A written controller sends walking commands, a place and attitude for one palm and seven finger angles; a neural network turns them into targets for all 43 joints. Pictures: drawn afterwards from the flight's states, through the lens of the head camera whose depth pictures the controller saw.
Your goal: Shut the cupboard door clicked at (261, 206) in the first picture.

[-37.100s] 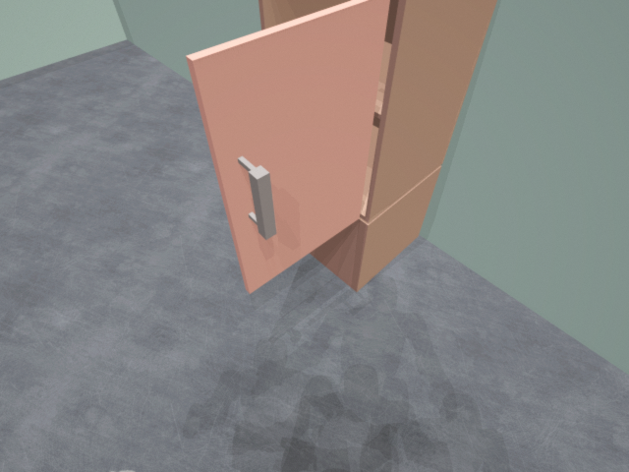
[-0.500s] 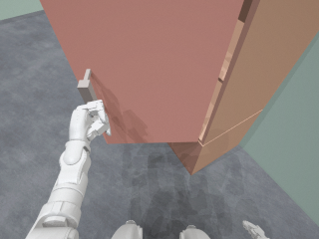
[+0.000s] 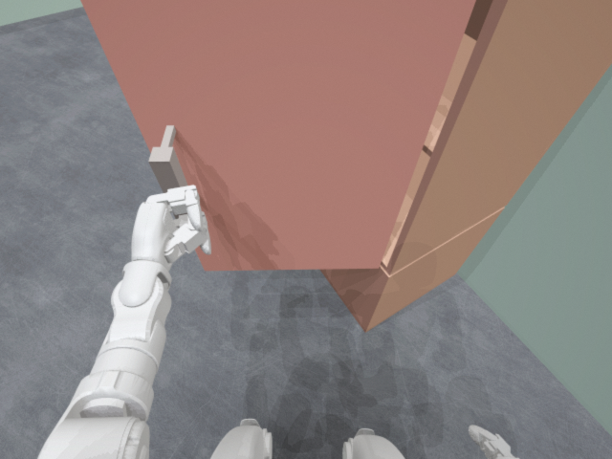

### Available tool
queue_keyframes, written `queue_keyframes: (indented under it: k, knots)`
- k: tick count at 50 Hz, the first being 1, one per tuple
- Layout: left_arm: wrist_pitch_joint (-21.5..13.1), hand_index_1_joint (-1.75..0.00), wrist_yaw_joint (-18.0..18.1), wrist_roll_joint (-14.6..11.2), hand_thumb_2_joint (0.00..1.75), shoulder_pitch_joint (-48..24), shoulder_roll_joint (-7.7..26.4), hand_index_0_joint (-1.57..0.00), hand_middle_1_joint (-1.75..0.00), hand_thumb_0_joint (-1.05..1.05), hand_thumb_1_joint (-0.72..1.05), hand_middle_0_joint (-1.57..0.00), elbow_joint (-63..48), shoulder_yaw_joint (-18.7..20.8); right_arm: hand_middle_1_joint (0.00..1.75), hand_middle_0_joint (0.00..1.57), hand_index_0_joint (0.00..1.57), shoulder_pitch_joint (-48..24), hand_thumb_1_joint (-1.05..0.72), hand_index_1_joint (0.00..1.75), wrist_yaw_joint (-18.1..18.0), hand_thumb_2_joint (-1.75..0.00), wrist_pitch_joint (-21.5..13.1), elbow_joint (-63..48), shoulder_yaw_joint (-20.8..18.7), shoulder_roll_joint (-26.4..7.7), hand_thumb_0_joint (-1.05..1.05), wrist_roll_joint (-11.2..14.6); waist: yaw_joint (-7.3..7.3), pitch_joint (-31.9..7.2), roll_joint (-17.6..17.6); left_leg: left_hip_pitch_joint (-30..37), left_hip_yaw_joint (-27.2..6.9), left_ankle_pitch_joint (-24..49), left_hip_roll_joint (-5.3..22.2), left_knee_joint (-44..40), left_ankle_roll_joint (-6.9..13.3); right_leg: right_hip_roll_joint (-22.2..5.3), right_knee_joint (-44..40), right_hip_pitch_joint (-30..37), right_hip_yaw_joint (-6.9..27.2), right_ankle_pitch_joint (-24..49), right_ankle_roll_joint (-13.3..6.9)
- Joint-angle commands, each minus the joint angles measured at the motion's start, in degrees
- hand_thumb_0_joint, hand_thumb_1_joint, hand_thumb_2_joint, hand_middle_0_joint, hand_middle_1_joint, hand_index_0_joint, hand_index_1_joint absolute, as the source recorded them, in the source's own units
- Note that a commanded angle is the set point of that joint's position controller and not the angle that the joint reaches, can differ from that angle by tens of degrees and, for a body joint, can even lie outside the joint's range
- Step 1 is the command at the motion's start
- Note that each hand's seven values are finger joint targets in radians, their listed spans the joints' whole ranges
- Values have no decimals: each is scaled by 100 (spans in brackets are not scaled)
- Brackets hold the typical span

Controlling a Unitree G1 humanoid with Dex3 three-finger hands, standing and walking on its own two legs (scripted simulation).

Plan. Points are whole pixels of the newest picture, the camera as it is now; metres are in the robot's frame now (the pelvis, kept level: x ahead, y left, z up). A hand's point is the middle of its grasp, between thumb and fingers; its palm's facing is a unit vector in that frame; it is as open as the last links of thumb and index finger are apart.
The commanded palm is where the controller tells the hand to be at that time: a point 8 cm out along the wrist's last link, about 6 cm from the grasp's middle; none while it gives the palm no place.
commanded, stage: push the door shut along its arc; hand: left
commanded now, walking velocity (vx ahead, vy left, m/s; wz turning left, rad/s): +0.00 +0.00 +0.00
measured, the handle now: (181, 182) +0.48 +0.20 +0.06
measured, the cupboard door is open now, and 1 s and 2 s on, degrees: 59 45 30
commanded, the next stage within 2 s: pull the fist back off the door in 1.74 s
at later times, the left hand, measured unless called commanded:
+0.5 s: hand (207, 199) +0.45 +0.15 +0.05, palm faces -0.11 -0.99 -0.03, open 3.2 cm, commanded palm +0.45 +0.19 +0.06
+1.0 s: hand (243, 163) +0.51 +0.11 +0.06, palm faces -0.26 -0.97 -0.03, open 3.1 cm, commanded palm +0.52 +0.16 +0.06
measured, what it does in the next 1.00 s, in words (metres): stands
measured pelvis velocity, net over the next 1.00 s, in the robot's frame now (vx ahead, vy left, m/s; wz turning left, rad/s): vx -0.02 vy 0.01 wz -0.03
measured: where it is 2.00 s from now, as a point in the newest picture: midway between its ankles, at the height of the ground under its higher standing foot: outside the picture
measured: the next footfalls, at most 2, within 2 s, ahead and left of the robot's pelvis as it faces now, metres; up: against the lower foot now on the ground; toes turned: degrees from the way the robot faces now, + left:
none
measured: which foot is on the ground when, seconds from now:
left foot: down 0.00-1.00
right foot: down 0.00-1.00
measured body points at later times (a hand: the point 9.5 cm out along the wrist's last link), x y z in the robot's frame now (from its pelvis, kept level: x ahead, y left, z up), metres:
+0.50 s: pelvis -0.01 +0.01 -0.02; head +0.09 +0.01 +0.42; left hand +0.45 +0.21 +0.06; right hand +0.04 -0.26 -0.13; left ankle +0.04 +0.11 -0.67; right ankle +0.01 -0.10 -0.67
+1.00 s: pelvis -0.02 +0.01 -0.03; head +0.12 +0.01 +0.40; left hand +0.52 +0.16 +0.07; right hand -0.02 -0.26 -0.14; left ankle +0.04 +0.11 -0.67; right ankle +0.01 -0.10 -0.67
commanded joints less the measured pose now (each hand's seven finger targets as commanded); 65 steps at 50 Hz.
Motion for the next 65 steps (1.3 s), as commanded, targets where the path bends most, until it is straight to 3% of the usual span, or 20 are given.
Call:
queue_keyframes:
  k: [1,4,10,14,16,20,24,26,31,33,34,37,42,49,52,54,59,61,63,65]
  knots:
    - [-477,-150,-85,-45,90,-3054,1211,-130,-150,0,90,-130,-997,345,30,20,20,276,-90,30,-106,-90,-187,-453,-278,-833,0,8,-258,-2024,74,1349,-458,942,-153,-626,50,64,-832,615,461,1490,91]
    - [-471,-150,-249,-83,90,-3187,1205,-130,-150,0,90,-130,-622,322,30,20,20,323,-90,30,-99,-90,-183,-435,-264,-833,0,16,-263,-2143,55,1282,-454,1052,-158,-555,42,72,-784,655,477,1614,90]
    - [-466,-150,-488,-75,90,-3988,1105,-130,-150,0,90,-130,-259,94,30,20,20,514,-90,30,-77,-90,-167,-344,-295,-911,0,23,-457,-2328,324,1673,-626,1233,-108,-465,35,123,-661,101,361,1544,41]
    - [-501,-150,-576,-35,90,-4525,1092,-130,-150,0,90,-130,-10,-40,30,20,20,606,-90,30,-58,-90,-171,-242,-306,-961,0,18,-624,-2278,219,1594,-693,967,-93,-444,48,127,-705,-132,358,1241,50]
    - [-507,-150,-630,-20,90,-4756,1308,-130,-150,0,90,-130,168,88,30,20,20,676,-90,30,-63,-90,-171,-183,-302,-1013,0,13,-653,-2267,209,1562,-752,914,-82,-434,48,140,-675,-226,337,1142,33]
    - [-494,-150,-769,-10,90,-5047,1207,-130,-150,0,90,-130,325,-71,30,20,20,807,-90,30,-52,-90,-193,-133,-311,-1045,0,-3,-738,-2438,466,1725,-818,956,-78,-382,55,159,-626,-487,315,1062,2]
    - [-409,-150,-834,-12,90,-5362,1364,-130,-150,0,90,-130,592,-8,30,20,20,896,-90,30,-45,-90,-197,-69,-297,-1085,0,6,-850,-2333,324,1496,-829,689,-69,-369,71,166,-673,-562,340,851,20]
    - [-411,-150,-851,27,90,-5602,1545,-130,-150,0,90,-130,658,84,30,20,20,961,-90,30,-42,-90,-206,-33,-288,-1120,0,-9,-879,-2456,457,1550,-893,686,-50,-338,62,177,-596,-708,318,808,5]
    - [-374,-150,-936,54,90,-5880,1459,-130,-150,0,90,-130,832,-27,30,20,20,1108,-90,30,2,-90,-230,6,-293,-1146,0,-41,-971,-2547,733,1752,-978,840,-23,-292,42,190,-530,-996,277,848,-16]
    - [-339,-150,-947,61,90,-5856,1802,-130,-150,0,90,-130,906,267,30,20,20,1188,-90,30,11,-90,-210,1,-298,-1184,0,-47,-911,-2626,541,1585,-942,930,-22,-239,54,203,-523,-809,300,911,-14]
    - [-285,-150,-971,77,90,-5851,1724,-130,-150,0,90,-130,1012,191,30,20,20,1179,-90,30,18,-90,-202,-21,-287,-1165,0,-43,-966,-2619,494,1475,-900,881,-31,-203,74,207,-538,-797,322,886,1]
    - [-151,-150,-961,114,90,-5927,2329,-130,-150,0,90,-130,1376,677,30,20,20,1265,-90,30,15,-90,-158,-50,-226,-1191,0,-45,-952,-2424,282,877,-792,786,-41,-95,119,225,-524,-553,398,857,24]
    - [-146,-150,-1094,260,90,-6232,2379,-130,-150,0,90,-130,1378,568,30,20,20,1342,-90,30,56,-90,-124,-121,-207,-1158,0,-53,-1025,-2614,694,883,-779,945,-21,75,114,244,-401,-727,429,951,14]
    - [87,-150,-1227,262,90,-6538,2615,-130,-150,0,90,-130,1521,725,30,20,20,1505,-90,30,66,-90,-73,-139,-195,-1195,0,-68,-1133,-2804,626,794,-781,1111,7,229,139,282,-345,-740,432,1086,33]
    - [167,-150,-1272,317,90,-6488,2854,-130,-150,0,90,-130,1567,908,30,20,20,1591,-90,30,70,-90,-46,-163,-184,-1199,0,-87,-1082,-3026,692,790,-763,1441,6,312,141,294,-244,-623,432,1413,29]
    - [247,-150,-1302,366,90,-6368,2981,-130,-150,0,90,-130,1711,1016,30,20,20,1644,-90,30,73,-90,-5,-174,-185,-1200,0,-91,-1069,-2972,499,612,-724,1460,7,357,153,302,-250,-504,443,1501,45]
    - [346,-150,-1372,422,90,-6813,2874,-130,-150,0,90,-130,1735,804,30,20,20,1715,-90,30,65,-90,32,-139,-178,-1202,0,-106,-1256,-2827,580,557,-733,1374,21,420,166,319,-258,-731,434,1419,63]
    - [358,-150,-1421,409,90,-6980,2801,-130,-150,0,90,-130,1723,737,30,20,20,1719,-90,30,47,-90,5,-108,-193,-1205,0,-106,-1311,-2975,686,657,-725,1448,16,501,174,321,-242,-832,447,1470,63]
    - [419,-150,-1454,431,90,-7251,2860,-130,-150,0,90,-130,1869,694,30,20,20,1759,-90,30,17,-90,-6,-35,-174,-1219,0,-105,-1417,-2773,604,508,-735,1312,31,542,190,324,-267,-928,455,1341,68]
    - [440,-150,-1489,410,90,-7608,2521,-130,-150,0,90,-130,1754,420,30,20,20,1797,-90,30,9,-90,-69,19,-175,-1202,0,-133,-1534,-2854,840,771,-791,1452,33,577,206,334,-227,-1213,399,1350,56]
